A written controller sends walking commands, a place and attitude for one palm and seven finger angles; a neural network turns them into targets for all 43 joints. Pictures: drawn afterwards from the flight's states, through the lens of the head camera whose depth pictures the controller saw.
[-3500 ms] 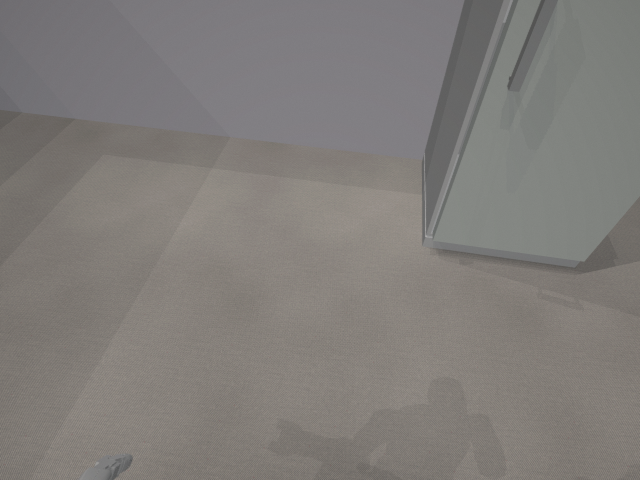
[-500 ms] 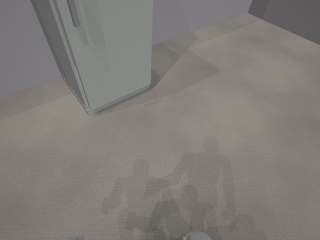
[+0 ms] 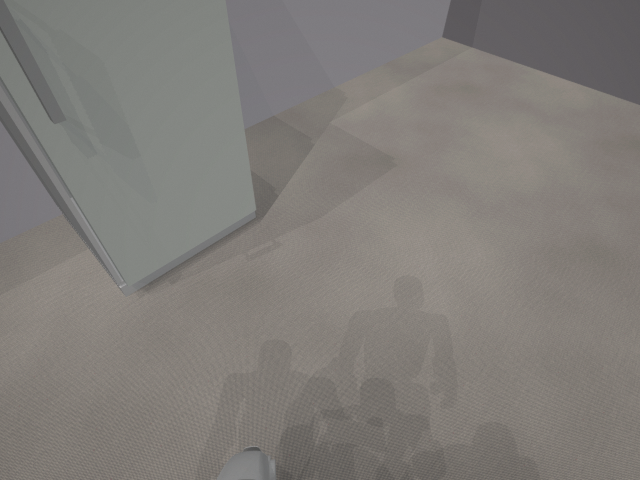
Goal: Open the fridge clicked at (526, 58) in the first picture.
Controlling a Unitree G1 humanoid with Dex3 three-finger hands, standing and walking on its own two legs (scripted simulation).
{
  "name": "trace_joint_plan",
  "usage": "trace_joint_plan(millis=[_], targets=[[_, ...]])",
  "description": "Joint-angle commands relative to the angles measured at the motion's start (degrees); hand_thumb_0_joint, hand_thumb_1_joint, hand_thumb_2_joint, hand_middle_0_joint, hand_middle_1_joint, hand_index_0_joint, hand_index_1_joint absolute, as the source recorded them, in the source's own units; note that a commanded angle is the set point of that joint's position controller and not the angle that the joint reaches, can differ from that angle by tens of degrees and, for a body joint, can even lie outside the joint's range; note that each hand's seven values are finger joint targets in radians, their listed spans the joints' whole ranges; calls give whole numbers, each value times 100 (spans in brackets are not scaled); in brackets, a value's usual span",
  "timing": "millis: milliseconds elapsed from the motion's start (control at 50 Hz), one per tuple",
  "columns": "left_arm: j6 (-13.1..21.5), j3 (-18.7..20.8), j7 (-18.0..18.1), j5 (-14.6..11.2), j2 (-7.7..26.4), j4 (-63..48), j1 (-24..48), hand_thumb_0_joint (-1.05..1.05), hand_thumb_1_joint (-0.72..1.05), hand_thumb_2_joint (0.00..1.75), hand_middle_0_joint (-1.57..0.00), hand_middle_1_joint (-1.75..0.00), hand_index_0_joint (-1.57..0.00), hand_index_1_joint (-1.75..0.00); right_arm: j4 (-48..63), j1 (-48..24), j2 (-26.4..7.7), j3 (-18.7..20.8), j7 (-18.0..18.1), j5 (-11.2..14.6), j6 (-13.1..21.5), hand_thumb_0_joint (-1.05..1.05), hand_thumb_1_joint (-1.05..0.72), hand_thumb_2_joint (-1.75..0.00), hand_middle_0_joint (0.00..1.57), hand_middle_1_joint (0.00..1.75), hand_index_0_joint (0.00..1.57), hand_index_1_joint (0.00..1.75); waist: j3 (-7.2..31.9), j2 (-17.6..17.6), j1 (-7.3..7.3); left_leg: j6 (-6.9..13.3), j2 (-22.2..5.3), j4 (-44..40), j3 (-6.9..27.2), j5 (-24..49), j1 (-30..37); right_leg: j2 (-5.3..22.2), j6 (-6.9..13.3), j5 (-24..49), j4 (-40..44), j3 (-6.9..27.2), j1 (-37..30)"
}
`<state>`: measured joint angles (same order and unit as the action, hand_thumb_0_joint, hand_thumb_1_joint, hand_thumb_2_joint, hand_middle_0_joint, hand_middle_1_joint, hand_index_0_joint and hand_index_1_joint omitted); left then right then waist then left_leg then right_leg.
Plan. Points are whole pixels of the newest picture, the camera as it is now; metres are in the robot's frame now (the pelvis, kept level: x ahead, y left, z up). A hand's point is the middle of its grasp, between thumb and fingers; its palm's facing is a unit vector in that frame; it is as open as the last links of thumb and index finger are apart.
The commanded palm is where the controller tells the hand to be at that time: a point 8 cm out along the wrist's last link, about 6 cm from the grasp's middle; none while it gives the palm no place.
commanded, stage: walk to a spot facing it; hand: left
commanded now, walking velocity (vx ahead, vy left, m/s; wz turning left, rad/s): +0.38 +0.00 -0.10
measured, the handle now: (21, 55) +0.83 +0.68 +0.13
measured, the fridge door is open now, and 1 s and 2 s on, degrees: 0 0 0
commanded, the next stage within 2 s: turn to face it in 0.78 s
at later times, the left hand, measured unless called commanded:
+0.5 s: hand (180, 400) +0.27 +0.25 -0.18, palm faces -0.07 -0.99 -0.14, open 7.4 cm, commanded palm none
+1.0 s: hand (279, 263) +0.56 +0.13 -0.17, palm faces -0.32 -0.92 -0.22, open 7.2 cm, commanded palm none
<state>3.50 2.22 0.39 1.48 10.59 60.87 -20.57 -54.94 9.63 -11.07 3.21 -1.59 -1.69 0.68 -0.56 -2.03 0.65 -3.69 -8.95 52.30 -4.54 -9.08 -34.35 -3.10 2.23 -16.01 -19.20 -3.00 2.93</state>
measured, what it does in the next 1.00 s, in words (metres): walks ahead, turning right: left foot, then right foot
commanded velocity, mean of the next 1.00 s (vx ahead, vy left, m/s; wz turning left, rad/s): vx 0.28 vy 0.00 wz -0.25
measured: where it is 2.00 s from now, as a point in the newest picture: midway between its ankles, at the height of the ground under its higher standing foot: (345, 394)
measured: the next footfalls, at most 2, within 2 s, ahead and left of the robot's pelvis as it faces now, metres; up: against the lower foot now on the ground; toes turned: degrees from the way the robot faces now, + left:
left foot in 0.14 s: +0.21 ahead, +0.13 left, +0.00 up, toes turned +8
right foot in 0.82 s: +0.45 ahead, -0.10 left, +0.00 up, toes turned -26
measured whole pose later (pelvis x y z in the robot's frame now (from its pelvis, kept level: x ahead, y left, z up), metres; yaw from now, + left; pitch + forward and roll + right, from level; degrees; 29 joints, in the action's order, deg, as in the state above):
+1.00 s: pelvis +0.42 -0.02 -0.01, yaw -20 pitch -1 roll -1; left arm 3.4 3.3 1.5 0.8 10.4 58.1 -10.3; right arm -59.2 16.9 -8.2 2.8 1.4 -0.9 0.9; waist -3.8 -0.6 -2.7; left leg -2.7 -8.8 72.4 -2.8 -19.5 -29.3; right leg -3.0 5.5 -14.2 -29.3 -8.5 14.7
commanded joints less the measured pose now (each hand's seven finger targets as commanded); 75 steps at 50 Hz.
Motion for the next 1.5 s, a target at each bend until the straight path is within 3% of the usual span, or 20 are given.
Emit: trace_joint_plan(millis=[0, 60, 100, 140, 200, 300, 620, 740, 760, 780, 800, 820, 900, 1000, 1160, 1220, 1240, 1260, 1340, 1480], targets=[[135, 138, 63, -6, 784, -95, -336, 0, 90, 90, -20, -30, -20, -30, 441, -522, -228, 9, -53, 35, 178, 0, -90, -90, 20, 30, 20, 30, -517, 858, 156, 136, 90, -1103, -84, -134, 88, 1655, 699, 1651, 651, 1133, 61], [109, 156, 75, -7, 825, 17, -415, 0, 90, 90, -20, -30, -20, -30, 352, -371, -311, 34, -19, 41, 246, 0, -90, -90, 20, 30, 20, 30, -501, 785, 20, 312, 339, -1714, -254, -333, 1056, 1656, 620, 2228, 184, 1134, 236], [107, 177, 52, -50, 745, 6, -301, 0, 90, 90, -20, -30, -20, -30, -137, 1161, -719, 147, 100, -13, 326, 0, -90, -90, 20, 30, 20, 30, 281, 1, -637, 474, 352, -2384, -59, -75, 3345, 1140, 323, 2488, -1787, 655, 1037], [93, 96, -21, -99, 390, -170, -551, 0, 90, 90, -20, -30, -20, -30, -428, 2286, -1596, 305, 187, -12, 306, 0, -90, -90, 20, 30, 20, 30, 1111, -1918, -776, 1203, -1932, -3681, 3017, -493, 4750, 54, -45, -1604, -4960, 144, 2970], [7, 176, -78, -24, 360, -51, 40, 0, 90, 90, -20, -30, -20, -30, -212, 1093, -721, 102, 257, 36, 344, 0, -90, -90, 20, 30, 20, 30, -88, -184, -378, 963, -1495, -4009, 1906, -623, 3063, 847, -66, -346, -5576, 532, 3255], [-321, 224, -92, 41, -90, 164, -534, 0, 90, 90, -20, -30, -20, -30, -343, 951, -185, 3, 304, 76, 473, 0, -90, -90, 20, 30, 20, 30, -379, -523, 158, 326, -756, -4287, 150, -28, 2041, 852, -224, 647, -5185, 436, 2819], [-358, 199, -259, 25, -101, -828, 2032, 0, 90, 90, -20, -30, -20, -30, -943, 2639, -206, -46, 403, -18, 450, 0, -90, -90, 20, 30, 20, 30, -1032, -207, -501, 864, -1104, -4002, -623, 2307, 4065, 886, -183, 647, -2989, -434, 4267], [-196, 264, -201, 46, 155, -627, 865, 0, 90, 90, -20, -30, -20, -30, -773, 2217, -644, 74, 370, 28, 367, 0, -90, -90, 20, 30, 20, 30, 27, -611, 168, 695, -1036, -1839, -1411, 5904, 4229, 33, 316, 68, -1762, -1079, 1962], [-128, 326, -185, 62, 377, -423, 136, 0, 90, 90, -20, -30, -20, -30, -666, 1993, -738, 96, 342, 74, 365, 0, -90, -90, 20, 30, 20, 30, 454, -604, 540, 553, -916, -782, -1522, 5389, 3698, 23, 389, 499, -1277, -1025, 763], [-70, 437, -129, 71, 863, -228, -588, 0, 90, 90, -20, -30, -20, -30, -541, 1977, -588, 77, 255, 157, 350, 0, -90, -90, 20, 30, 20, 30, 1052, 132, 849, 371, -717, 809, -1508, 3358, 2115, 881, 753, 1172, -1110, -13, -1068], [-38, 558, -38, -8, 1395, -169, -1005, 0, 90, 90, -20, -30, -20, -30, -291, 1963, -140, 26, 268, 216, 391, 0, -90, -90, 20, 30, 20, 30, 1697, 1289, 786, 7, 430, 2823, -1090, -2224, 158, 2652, 1624, 2840, -843, 3112, -2435], [-100, 581, 32, -147, 1558, -228, -804, 0, 90, 90, -20, -30, -20, -30, -114, 1373, -245, 48, 299, 200, 359, 0, -90, -90, 20, 30, 20, 30, 1474, 788, 759, 127, 381, 3421, -145, -2418, -273, 2854, 1888, 3114, -269, 3310, -2096], [31, 215, 88, -100, 566, -434, 564, 0, 90, 90, -20, -30, -20, -30, -369, 1376, 74, 0, 286, 45, 100, 0, -90, -90, 20, 30, 20, 30, -205, 134, -141, 127, -184, 2484, 296, -1020, 477, 2071, 836, 3105, 303, 1127, 1167], [111, 55, 102, -60, 336, -419, 835, 0, 90, 90, -20, -30, -20, -30, -542, 1813, 268, -95, 260, 75, -118, 0, -90, -90, 20, 30, 20, 30, 62, 635, -539, 28, 11, 967, 214, -453, 983, 1527, 516, 3905, 189, -275, 1481], [-125, 164, 145, -27, 667, -374, 394, 0, 90, 90, -20, -30, -20, -30, 68, 112, -123, -62, 125, 50, -83, 0, -90, -90, 20, 30, 20, 30, -257, 980, 45, 100, 274, -931, -229, -557, 682, 2002, 406, 4009, -443, -383, 201], [-196, 255, 162, -62, 886, -512, 469, 0, 90, 90, -20, -30, -20, -30, 6, 846, -468, 67, 107, -7, -79, 0, -90, -90, 20, 30, 20, 30, 269, 408, -336, 295, 499, -2066, -182, 476, 1948, 1915, 64, 3661, -2110, -705, 306], [-216, 275, 153, -137, 731, -651, 406, 0, 90, 90, -20, -30, -20, -30, 10, 1295, -920, 181, 126, -59, -34, 0, -90, -90, 20, 30, 20, 30, 701, -715, -500, 783, -417, -2507, 1036, 2732, 3002, 1370, -323, 1958, -3328, -917, 1310], [-235, 186, 137, -192, 476, -887, 412, 0, 90, 90, -20, -30, -20, -30, -2, 1565, -1391, 247, 150, -5, -40, 0, -90, -90, 20, 30, 20, 30, 863, -2015, -495, 1699, -1679, -2777, 2674, 5320, 3498, 610, -621, -2270, -4868, -684, 2448], [-361, 279, 123, -65, 589, -1011, 1078, 0, 90, 90, -20, -30, -20, -30, 256, 698, -998, 178, 269, 41, -58, 0, -90, -90, 20, 30, 20, 30, 429, -343, -273, 1475, -1008, -3195, 2136, 2126, 2649, 960, -612, -1195, -5252, 324, 2951], [-498, 357, 83, -28, 579, -988, 882, 0, 90, 90, -20, -30, -20, -30, 421, 460, -1011, 253, 229, 67, -40, 0, -90, -90, 20, 30, 20, 30, 629, -331, -159, 1246, -416, -3544, 1837, 923, 2439, 878, -767, -379, -4501, 294, 2719]])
